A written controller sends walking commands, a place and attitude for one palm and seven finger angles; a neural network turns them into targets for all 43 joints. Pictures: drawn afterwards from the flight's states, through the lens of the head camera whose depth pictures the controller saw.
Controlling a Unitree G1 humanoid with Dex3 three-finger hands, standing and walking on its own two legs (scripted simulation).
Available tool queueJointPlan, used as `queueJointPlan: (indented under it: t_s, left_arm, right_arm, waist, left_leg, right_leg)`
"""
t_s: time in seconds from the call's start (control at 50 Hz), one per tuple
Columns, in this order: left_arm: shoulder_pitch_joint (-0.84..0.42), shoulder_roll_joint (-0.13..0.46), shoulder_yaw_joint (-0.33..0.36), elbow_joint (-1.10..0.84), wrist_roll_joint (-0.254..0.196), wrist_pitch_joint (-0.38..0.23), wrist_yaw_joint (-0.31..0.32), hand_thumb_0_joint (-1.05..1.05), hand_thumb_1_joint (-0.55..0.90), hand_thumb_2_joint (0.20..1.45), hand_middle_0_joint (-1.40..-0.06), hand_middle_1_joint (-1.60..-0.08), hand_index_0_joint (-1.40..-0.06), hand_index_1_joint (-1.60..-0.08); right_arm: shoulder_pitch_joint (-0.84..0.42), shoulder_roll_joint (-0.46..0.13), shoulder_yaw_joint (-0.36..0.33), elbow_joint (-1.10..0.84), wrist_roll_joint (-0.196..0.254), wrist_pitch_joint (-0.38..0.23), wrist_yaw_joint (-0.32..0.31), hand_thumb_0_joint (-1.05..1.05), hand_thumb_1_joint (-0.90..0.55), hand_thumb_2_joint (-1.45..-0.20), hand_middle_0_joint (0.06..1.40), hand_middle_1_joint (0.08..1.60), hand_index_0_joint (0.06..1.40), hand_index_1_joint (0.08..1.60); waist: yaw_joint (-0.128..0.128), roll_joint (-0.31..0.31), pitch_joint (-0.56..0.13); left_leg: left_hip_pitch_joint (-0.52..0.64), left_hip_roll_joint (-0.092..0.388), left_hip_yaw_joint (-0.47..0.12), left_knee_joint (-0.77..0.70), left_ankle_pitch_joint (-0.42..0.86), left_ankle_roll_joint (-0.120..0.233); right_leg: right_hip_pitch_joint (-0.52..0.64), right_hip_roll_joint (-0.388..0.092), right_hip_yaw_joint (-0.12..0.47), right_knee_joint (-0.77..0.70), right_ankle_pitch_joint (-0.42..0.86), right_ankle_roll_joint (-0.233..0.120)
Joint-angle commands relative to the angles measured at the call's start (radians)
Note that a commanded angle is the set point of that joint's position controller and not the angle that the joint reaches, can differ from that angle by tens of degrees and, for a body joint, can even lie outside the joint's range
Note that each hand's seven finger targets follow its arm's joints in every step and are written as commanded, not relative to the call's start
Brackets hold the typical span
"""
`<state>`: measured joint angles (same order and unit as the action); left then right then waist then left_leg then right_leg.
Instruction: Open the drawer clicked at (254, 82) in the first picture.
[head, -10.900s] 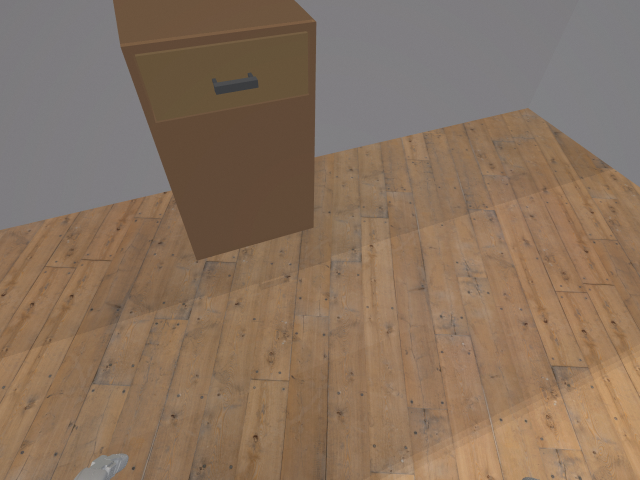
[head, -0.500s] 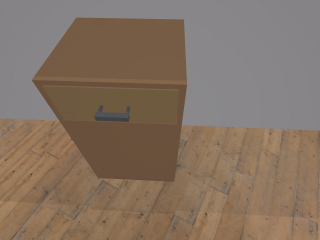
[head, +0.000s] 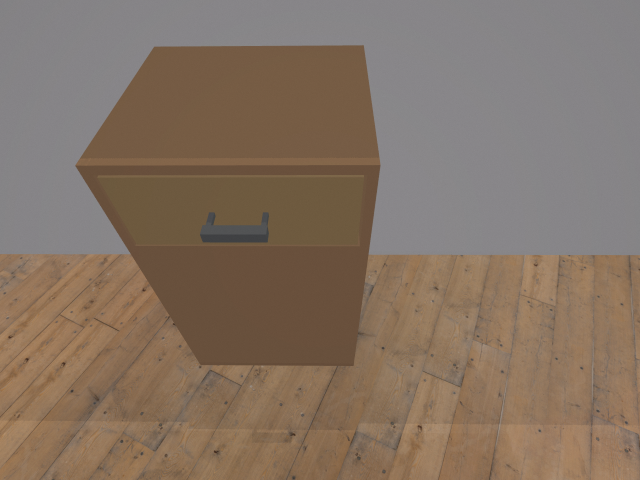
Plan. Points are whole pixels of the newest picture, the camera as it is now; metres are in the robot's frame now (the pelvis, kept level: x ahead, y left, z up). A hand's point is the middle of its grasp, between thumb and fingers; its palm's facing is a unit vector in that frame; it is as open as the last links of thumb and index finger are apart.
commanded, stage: come to a stop and stand still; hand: left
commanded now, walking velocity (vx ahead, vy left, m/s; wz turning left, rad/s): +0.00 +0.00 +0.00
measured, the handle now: (236, 225) +0.53 +0.20 -0.05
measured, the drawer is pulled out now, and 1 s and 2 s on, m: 0.00 0.00 0.00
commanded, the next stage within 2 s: look again from close up in 0.02 s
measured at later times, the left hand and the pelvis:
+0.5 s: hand out of the picture +0.03 +0.13 -0.17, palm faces +0.00 -0.98 -0.20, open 7.3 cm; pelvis +0.03 -0.04 +0.00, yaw +0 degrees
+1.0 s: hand (226, 374) +0.25 +0.15 -0.02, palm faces -0.03 -0.41 -0.91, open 7.7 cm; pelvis +0.03 -0.08 -0.01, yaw -2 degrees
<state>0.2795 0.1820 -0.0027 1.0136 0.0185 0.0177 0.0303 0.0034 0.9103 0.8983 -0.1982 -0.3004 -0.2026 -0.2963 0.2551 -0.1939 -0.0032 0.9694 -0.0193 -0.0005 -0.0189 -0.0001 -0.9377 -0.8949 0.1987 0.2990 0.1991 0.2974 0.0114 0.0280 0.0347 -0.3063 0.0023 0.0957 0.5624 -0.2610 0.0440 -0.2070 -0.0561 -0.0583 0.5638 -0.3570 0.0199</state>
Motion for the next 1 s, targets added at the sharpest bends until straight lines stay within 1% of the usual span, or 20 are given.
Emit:
queueJointPlan:
  t_s: [0.0,0.3,0.48,0.56,0.6,0.7,0.72,0.74,0.76,0.78,0.8,0.82,0.84,0.86,0.88,0.9,0.92,0.94,0.96,0.98]
  left_arm:
    - [0.052,0.097,0.014,-0.024,0.001,-0.018,-0.004,0.000,0.900,0.900,-0.200,-0.300,-0.200,-0.300]
    - [0.061,0.097,0.007,0.046,-0.005,-0.034,-0.001,0.000,0.900,0.900,-0.200,-0.300,-0.200,-0.300]
    - [0.080,0.084,0.011,0.075,-0.004,-0.039,0.005,0.000,0.900,0.900,-0.200,-0.300,-0.200,-0.300]
    - [0.087,0.082,0.016,0.083,-0.004,-0.041,0.007,0.000,0.900,0.900,-0.200,-0.300,-0.200,-0.300]
    - [0.091,0.077,0.014,0.085,-0.004,-0.040,0.008,0.000,0.900,0.900,-0.200,-0.300,-0.200,-0.300]
    - [0.101,0.078,0.019,0.091,-0.004,-0.041,0.011,0.000,0.900,0.900,-0.200,-0.300,-0.200,-0.300]
    - [0.194,0.095,0.030,0.109,0.007,-0.070,0.053,0.000,0.900,0.900,-0.200,-0.300,-0.200,-0.300]
    - [-0.618,0.348,-0.080,-1.438,0.118,-0.260,0.042,0.000,0.877,0.890,-0.202,-0.315,-0.202,-0.315]
    - [-0.170,0.321,0.010,-1.126,0.128,-0.178,0.121,0.000,0.853,0.880,-0.203,-0.330,-0.203,-0.330]
    - [-0.127,0.277,0.031,-1.134,0.085,-0.118,0.188,0.000,0.830,0.870,-0.205,-0.345,-0.205,-0.345]
    - [0.180,0.048,-0.092,-0.861,0.132,0.002,0.204,0.000,0.807,0.860,-0.207,-0.360,-0.207,-0.360]
    - [-0.031,0.066,-0.110,-1.091,0.180,-0.005,0.211,0.000,0.783,0.850,-0.208,-0.375,-0.208,-0.375]
    - [0.043,0.111,-0.082,-1.096,0.280,-0.012,0.224,0.000,0.760,0.840,-0.210,-0.390,-0.210,-0.390]
    - [0.094,0.142,-0.076,-1.065,0.380,-0.014,0.245,0.000,0.737,0.830,-0.212,-0.405,-0.212,-0.405]
    - [0.158,0.167,-0.047,-1.001,0.470,0.000,0.263,0.000,0.713,0.820,-0.213,-0.420,-0.213,-0.420]
    - [0.199,0.155,-0.067,-0.928,0.575,0.004,0.277,0.000,0.690,0.810,-0.215,-0.435,-0.215,-0.435]
    - [0.267,0.145,-0.055,-0.841,0.663,-0.005,0.296,0.000,0.667,0.800,-0.217,-0.450,-0.217,-0.450]
    - [0.336,0.130,-0.055,-0.804,0.744,-0.021,0.311,0.000,0.643,0.790,-0.218,-0.465,-0.218,-0.465]
    - [0.383,0.139,-0.039,-0.802,0.816,-0.038,0.322,0.000,0.620,0.780,-0.220,-0.480,-0.220,-0.480]
    - [0.402,0.183,0.003,-0.856,0.873,-0.064,0.329,0.000,0.597,0.770,-0.222,-0.495,-0.222,-0.495]
  right_arm:
    - [0.027,-0.108,-0.009,-0.037,0.001,-0.022,-0.003,0.000,-0.900,-0.900,0.200,0.300,0.200,0.300]
    - [0.063,-0.077,0.009,0.077,0.007,-0.027,-0.007,0.000,-0.900,-0.900,0.200,0.300,0.200,0.300]
    - [0.069,-0.059,0.012,0.113,0.007,-0.025,-0.016,0.000,-0.900,-0.900,0.200,0.300,0.200,0.300]
    - [0.063,-0.053,0.012,0.118,0.008,-0.024,-0.019,0.000,-0.900,-0.900,0.200,0.300,0.200,0.300]
    - [0.059,-0.054,0.013,0.121,0.008,-0.022,-0.021,0.000,-0.900,-0.900,0.200,0.300,0.200,0.300]
    - [0.054,-0.047,0.012,0.125,0.008,-0.018,-0.025,0.000,-0.900,-0.900,0.200,0.300,0.200,0.300]
    - [-0.056,-0.081,-0.014,0.048,0.018,-0.017,-0.011,0.000,-0.900,-0.900,0.200,0.300,0.200,0.300]
    - [-0.057,-0.208,-0.014,-0.293,0.069,-0.190,-0.061,0.000,-0.900,-0.900,0.200,0.300,0.200,0.300]
    - [-0.026,-0.144,-0.021,-0.211,0.035,-0.288,-0.111,0.000,-0.900,-0.900,0.200,0.300,0.200,0.300]
    - [-0.044,-0.142,-0.031,-0.168,0.061,-0.316,-0.120,0.000,-0.900,-0.900,0.200,0.300,0.200,0.300]
    - [-0.030,-0.095,-0.033,-0.160,0.078,-0.323,-0.118,0.000,-0.900,-0.900,0.200,0.300,0.200,0.300]
    - [-0.095,-0.116,-0.040,-0.249,0.080,-0.324,-0.104,0.000,-0.900,-0.900,0.200,0.300,0.200,0.300]
    - [-0.097,-0.146,-0.061,-0.269,0.057,-0.320,-0.107,0.000,-0.900,-0.900,0.200,0.300,0.200,0.300]
    - [-0.111,-0.162,-0.059,-0.295,0.022,-0.305,-0.098,0.000,-0.900,-0.900,0.200,0.300,0.200,0.300]
    - [-0.123,-0.162,-0.057,-0.332,0.006,-0.275,-0.084,0.000,-0.900,-0.900,0.200,0.300,0.200,0.300]
    - [-0.104,-0.157,-0.059,-0.341,-0.014,-0.239,-0.070,0.000,-0.900,-0.900,0.200,0.300,0.200,0.300]
    - [-0.123,-0.154,-0.071,-0.351,-0.027,-0.202,-0.051,0.000,-0.900,-0.900,0.200,0.300,0.200,0.300]
    - [-0.142,-0.154,-0.078,-0.365,-0.038,-0.162,-0.024,0.000,-0.900,-0.900,0.200,0.300,0.200,0.300]
    - [-0.152,-0.151,-0.086,-0.372,-0.045,-0.123,0.002,0.000,-0.900,-0.900,0.200,0.300,0.200,0.300]
    - [-0.170,-0.147,-0.088,-0.386,-0.042,-0.095,0.027,0.000,-0.900,-0.900,0.200,0.300,0.200,0.300]
  waist:
    - [0.001,-0.021,0.009]
    - [-0.003,-0.038,0.004]
    - [-0.004,-0.030,-0.012]
    - [-0.003,-0.053,-0.011]
    - [-0.003,-0.037,-0.005]
    - [-0.002,-0.056,-0.002]
    - [0.033,-0.170,0.095]
    - [-0.062,0.186,-0.362]
    - [-0.010,0.430,-0.396]
    - [0.001,0.412,-0.290]
    - [-0.031,0.284,-0.193]
    - [-0.024,0.121,-0.107]
    - [-0.025,-0.004,-0.187]
    - [-0.026,-0.147,-0.201]
    - [-0.015,-0.256,-0.236]
    - [-0.012,-0.390,-0.255]
    - [0.012,-0.462,-0.227]
    - [0.044,-0.489,-0.233]
    - [0.066,-0.496,-0.250]
    - [0.096,-0.434,-0.299]
  left_leg:
    - [0.012,0.120,-0.177,-0.221,-0.047,0.033]
    - [0.111,0.104,-0.102,-0.158,0.167,0.006]
    - [0.145,0.107,-0.076,-0.121,0.264,-0.008]
    - [0.140,0.105,-0.067,-0.103,0.286,-0.014]
    - [0.149,0.106,-0.064,-0.100,0.296,-0.016]
    - [0.148,0.105,-0.048,-0.081,0.309,-0.024]
    - [-0.036,0.084,-0.014,0.169,0.105,-0.052]
    - [0.277,-0.007,-0.009,-0.011,0.311,0.030]
    - [0.412,-0.010,-0.029,-0.115,0.593,0.039]
    - [0.384,0.046,-0.088,-0.099,0.663,0.005]
    - [0.330,0.073,-0.114,-0.127,0.683,0.023]
    - [0.225,0.070,-0.130,-0.089,0.658,0.019]
    - [0.189,0.041,-0.076,-0.016,0.587,0.026]
    - [0.089,0.001,-0.059,0.061,0.457,0.026]
    - [-0.005,-0.027,-0.057,0.118,0.377,0.016]
    - [-0.114,-0.043,-0.063,0.156,0.293,0.001]
    - [-0.231,-0.052,-0.084,0.183,0.205,-0.013]
    - [-0.303,-0.061,-0.093,0.208,0.159,-0.024]
    - [-0.358,-0.070,-0.092,0.220,0.123,-0.033]
    - [-0.378,-0.081,-0.084,0.233,0.138,-0.040]
  right_leg:
    - [-0.029,-0.018,0.053,-0.101,0.020,-0.053]
    - [-0.022,-0.048,0.080,-0.149,0.164,-0.058]
    - [0.013,-0.050,0.076,-0.140,0.326,-0.065]
    - [0.037,-0.056,0.072,-0.141,0.416,-0.067]
    - [0.031,-0.054,0.075,-0.142,0.430,-0.067]
    - [0.059,-0.059,0.072,-0.143,0.557,-0.064]
    - [0.023,-0.134,0.207,-0.223,1.022,0.040]
    - [0.036,-0.055,0.247,-0.074,0.963,-0.073]
    - [0.044,0.012,0.110,0.097,0.714,-0.080]
    - [-0.132,0.035,0.024,0.079,0.303,-0.064]
    - [-0.224,0.061,-0.026,0.122,0.163,-0.044]
    - [-0.225,0.057,-0.037,0.091,0.219,-0.041]
    - [-0.232,0.061,-0.021,0.065,0.360,-0.041]
    - [-0.223,0.045,0.008,0.061,0.518,-0.035]
    - [-0.180,0.010,0.060,0.078,0.747,-0.017]
    - [-0.142,-0.022,0.096,0.109,0.959,0.017]
    - [-0.116,-0.034,0.128,0.149,1.074,0.026]
    - [-0.095,-0.044,0.160,0.192,1.174,0.024]
    - [-0.079,-0.048,0.174,0.222,1.189,0.023]
    - [-0.070,-0.048,0.192,0.252,1.175,0.016]
